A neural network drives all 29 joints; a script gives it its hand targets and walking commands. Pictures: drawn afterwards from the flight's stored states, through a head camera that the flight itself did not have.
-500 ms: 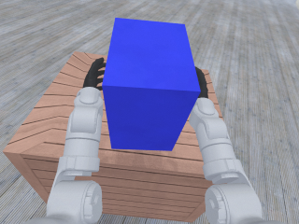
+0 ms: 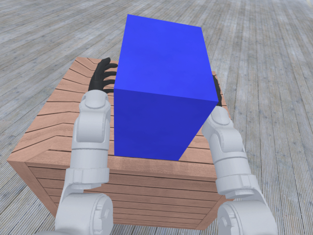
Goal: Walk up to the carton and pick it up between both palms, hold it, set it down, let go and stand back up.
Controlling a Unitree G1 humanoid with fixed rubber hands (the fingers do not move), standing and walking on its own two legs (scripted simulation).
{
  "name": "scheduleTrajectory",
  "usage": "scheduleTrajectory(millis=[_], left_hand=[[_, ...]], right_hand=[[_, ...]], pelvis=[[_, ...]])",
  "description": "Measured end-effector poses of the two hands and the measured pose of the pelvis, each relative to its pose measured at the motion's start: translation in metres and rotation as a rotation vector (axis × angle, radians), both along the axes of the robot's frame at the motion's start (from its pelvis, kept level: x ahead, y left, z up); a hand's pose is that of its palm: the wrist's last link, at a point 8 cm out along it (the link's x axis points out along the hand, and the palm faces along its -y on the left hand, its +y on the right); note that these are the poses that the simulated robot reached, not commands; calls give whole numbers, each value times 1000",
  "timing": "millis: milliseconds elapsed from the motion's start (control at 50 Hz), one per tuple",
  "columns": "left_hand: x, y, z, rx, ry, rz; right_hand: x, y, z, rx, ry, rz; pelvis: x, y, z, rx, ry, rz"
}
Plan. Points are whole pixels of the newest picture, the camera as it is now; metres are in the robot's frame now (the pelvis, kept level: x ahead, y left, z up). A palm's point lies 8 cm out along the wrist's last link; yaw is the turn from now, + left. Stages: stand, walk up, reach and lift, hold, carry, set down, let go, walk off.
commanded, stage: reach and lift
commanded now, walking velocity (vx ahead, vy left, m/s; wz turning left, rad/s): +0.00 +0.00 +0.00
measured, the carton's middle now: (155, 94) +0.42 -0.02 +0.16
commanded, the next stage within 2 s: hold in 0.10 s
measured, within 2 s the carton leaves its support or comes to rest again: neither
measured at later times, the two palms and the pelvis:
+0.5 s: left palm (78, 100) +0.34 +0.15 +0.21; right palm (202, 108) +0.34 -0.12 +0.19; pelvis -0.01 -0.01 +0.00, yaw +1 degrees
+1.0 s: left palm (92, 95) +0.36 +0.13 +0.21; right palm (210, 105) +0.35 -0.15 +0.18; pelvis +0.01 -0.01 +0.00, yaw +0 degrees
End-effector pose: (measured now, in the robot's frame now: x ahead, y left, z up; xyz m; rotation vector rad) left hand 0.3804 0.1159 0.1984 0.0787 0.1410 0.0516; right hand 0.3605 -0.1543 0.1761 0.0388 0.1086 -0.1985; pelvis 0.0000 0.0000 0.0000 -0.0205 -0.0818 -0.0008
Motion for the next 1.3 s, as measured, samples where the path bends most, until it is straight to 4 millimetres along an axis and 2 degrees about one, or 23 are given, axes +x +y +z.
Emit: scheduleTrajectory(millis=[200,340,440,540,660,1040,1300], left_hand=[[0,7,-21,-10,63,18],[-33,19,4,-25,-53,49],[-46,30,13,-38,-17,84],[-42,33,10,-35,25,86],[-32,26,11,-36,11,61],[-20,9,8,-39,5,27],[-24,13,18,-48,-16,52]], right_hand=[[4,7,-17,-5,56,14],[-15,18,10,3,-62,46],[-20,29,11,10,-25,77],[-17,32,9,31,13,75],[-13,25,14,25,-3,52],[-9,8,8,40,-11,23],[-5,12,23,32,-30,49]], pelvis=[[-7,-7,0,6,14,5],[-3,-10,1,3,-19,1],[-9,-12,0,7,-73,7],[-16,-14,0,7,-74,22],[-17,-14,-1,5,-50,18],[7,-11,1,7,-49,6],[11,-14,0,7,-63,10]])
